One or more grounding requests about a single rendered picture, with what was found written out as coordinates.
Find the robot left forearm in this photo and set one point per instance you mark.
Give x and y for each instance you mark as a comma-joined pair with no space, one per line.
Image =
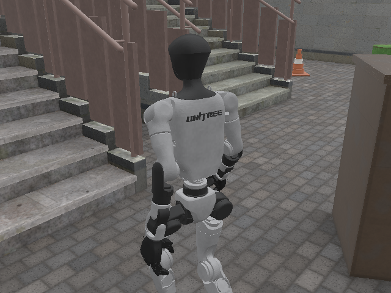
160,208

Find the robot right forearm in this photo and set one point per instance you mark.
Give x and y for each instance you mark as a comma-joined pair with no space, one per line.
226,165

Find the left robot upper arm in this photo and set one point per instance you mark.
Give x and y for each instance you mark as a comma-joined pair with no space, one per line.
157,117

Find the robot right shin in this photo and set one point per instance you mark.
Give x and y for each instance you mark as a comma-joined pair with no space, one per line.
221,285

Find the left robot hand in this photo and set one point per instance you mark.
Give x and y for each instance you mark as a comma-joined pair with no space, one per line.
151,252

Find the robot right thigh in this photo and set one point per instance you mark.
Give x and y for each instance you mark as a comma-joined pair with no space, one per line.
207,236

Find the right robot hand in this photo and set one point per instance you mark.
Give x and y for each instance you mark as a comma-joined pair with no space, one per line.
218,183

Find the right robot upper arm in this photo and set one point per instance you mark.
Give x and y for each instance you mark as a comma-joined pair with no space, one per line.
232,128

